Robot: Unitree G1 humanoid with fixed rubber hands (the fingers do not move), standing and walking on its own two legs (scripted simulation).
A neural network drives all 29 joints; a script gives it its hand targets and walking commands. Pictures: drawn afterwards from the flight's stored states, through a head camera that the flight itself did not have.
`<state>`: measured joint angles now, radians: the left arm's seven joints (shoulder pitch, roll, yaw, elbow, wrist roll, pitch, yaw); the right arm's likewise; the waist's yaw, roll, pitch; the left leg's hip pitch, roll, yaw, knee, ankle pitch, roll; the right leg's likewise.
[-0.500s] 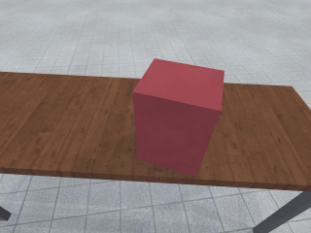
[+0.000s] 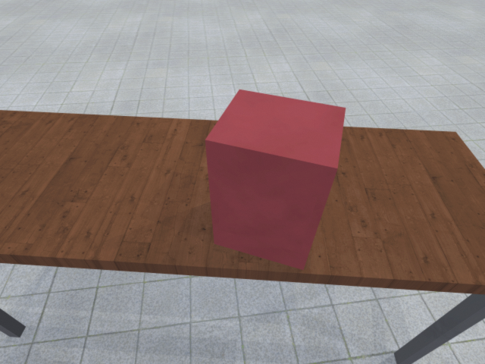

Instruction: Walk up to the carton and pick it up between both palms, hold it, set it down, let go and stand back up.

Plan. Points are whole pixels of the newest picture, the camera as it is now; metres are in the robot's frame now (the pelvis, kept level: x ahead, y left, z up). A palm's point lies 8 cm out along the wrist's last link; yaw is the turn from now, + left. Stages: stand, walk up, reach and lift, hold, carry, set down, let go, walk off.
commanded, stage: stand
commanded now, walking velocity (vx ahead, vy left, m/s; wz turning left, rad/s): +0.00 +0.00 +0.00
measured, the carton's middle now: (272, 183) +0.44 -0.04 +0.07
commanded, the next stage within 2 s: none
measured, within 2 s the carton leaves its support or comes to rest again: neither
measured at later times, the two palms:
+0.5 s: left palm out of the picture +0.06 +0.28 -0.12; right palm out of the picture +0.04 -0.30 -0.12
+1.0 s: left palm out of the picture +0.07 +0.28 -0.12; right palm out of the picture +0.05 -0.31 -0.12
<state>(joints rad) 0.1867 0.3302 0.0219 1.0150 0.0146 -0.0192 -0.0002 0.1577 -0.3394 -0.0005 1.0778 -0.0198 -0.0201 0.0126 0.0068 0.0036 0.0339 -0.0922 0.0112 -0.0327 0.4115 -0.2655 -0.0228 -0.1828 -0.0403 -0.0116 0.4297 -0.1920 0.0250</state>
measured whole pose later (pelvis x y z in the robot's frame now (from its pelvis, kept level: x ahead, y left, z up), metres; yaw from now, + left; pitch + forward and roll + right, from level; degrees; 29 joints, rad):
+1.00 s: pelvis +0.00 -0.01 +0.00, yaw -1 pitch -3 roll +0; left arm 0.13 0.34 0.02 1.10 0.01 -0.01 0.00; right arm 0.14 -0.34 0.00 1.12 -0.01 -0.01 0.01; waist 0.00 0.00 0.05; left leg -0.08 0.04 -0.03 0.37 -0.24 -0.05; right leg -0.18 -0.01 -0.01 0.40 -0.17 0.00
